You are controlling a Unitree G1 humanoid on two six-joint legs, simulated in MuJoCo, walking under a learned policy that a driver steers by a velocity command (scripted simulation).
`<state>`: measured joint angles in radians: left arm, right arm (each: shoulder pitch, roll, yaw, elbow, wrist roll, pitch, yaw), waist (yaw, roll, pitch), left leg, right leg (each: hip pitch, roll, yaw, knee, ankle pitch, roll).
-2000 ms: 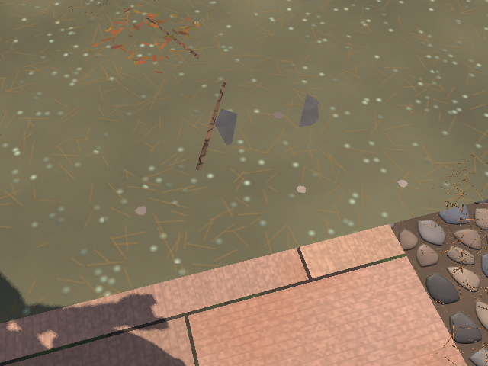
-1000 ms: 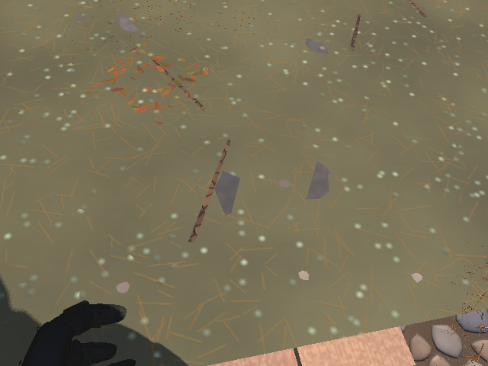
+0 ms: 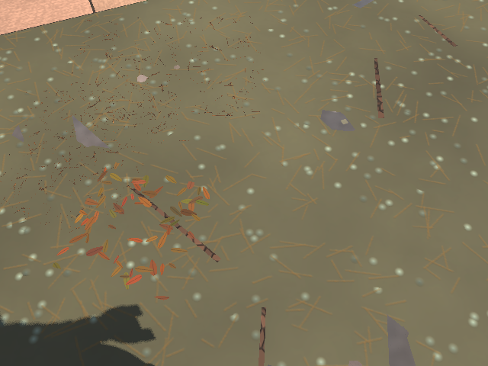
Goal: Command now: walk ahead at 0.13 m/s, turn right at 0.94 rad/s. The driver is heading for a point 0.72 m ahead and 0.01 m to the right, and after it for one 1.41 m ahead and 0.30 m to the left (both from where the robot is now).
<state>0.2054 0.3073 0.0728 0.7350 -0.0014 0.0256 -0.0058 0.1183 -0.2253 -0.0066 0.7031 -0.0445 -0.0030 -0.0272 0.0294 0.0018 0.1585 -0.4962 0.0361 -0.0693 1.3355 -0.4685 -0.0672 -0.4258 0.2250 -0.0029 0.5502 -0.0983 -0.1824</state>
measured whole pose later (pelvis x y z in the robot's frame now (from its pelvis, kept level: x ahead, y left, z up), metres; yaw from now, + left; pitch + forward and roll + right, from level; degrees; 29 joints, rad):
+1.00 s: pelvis +0.48 -0.06 +0.01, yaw -19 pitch +2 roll -1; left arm 0.07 0.26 0.00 0.70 0.06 -0.08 -0.01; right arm 0.51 -0.23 -0.03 0.94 0.01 -0.06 0.01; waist -0.09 0.00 0.03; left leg -0.21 0.01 -0.04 1.14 -0.34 0.11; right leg -0.41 0.02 -0.11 0.59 -0.23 -0.06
